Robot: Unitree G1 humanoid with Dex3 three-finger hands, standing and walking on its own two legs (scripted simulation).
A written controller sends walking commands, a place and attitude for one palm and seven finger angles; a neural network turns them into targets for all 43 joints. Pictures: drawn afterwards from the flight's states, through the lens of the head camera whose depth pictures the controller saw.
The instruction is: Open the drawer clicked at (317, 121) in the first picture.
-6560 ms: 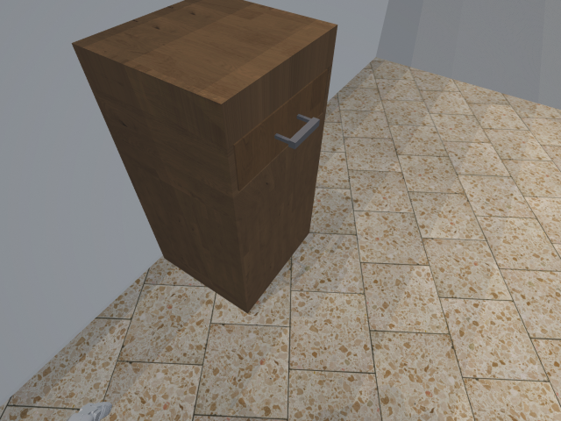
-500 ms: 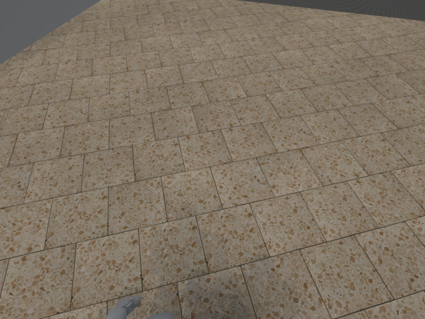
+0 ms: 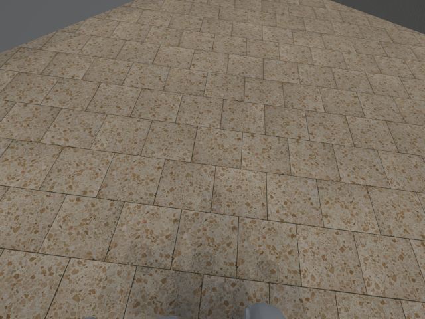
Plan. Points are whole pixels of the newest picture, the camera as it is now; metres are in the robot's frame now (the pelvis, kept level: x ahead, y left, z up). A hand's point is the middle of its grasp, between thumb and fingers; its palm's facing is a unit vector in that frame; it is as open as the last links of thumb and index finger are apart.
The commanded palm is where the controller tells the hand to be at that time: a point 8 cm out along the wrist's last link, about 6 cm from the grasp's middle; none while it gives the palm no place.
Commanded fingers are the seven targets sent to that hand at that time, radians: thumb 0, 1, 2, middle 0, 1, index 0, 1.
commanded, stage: walk to a spot facing it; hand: left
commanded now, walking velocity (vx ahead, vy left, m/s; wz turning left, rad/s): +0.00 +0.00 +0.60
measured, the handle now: out of the picture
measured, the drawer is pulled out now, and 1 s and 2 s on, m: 0.00 0.00 0.00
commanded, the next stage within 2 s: none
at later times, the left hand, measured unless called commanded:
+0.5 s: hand out of the picture +0.02 +0.13 -0.14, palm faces +0.31 -0.90 -0.30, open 7.4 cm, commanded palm none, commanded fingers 0.00 0.90 0.90 -0.20 -0.30 -0.20 -0.30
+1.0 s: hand out of the picture -0.12 +0.18 -0.17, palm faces +0.63 -0.73 -0.26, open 7.4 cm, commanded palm none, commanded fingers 0.00 0.90 0.90 -0.20 -0.30 -0.20 -0.30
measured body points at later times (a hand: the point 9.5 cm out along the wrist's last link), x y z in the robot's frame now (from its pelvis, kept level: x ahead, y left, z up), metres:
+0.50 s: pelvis -0.01 -0.08 +0.00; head +0.03 -0.11 +0.45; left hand +0.00 +0.18 -0.12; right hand +0.14 -0.32 -0.16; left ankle -0.05 +0.07 -0.64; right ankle +0.00 -0.18 -0.74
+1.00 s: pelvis -0.03 -0.04 +0.00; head +0.00 +0.01 +0.45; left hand -0.15 +0.22 -0.15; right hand +0.23 -0.16 -0.12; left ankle -0.09 +0.04 -0.74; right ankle +0.05 -0.18 -0.66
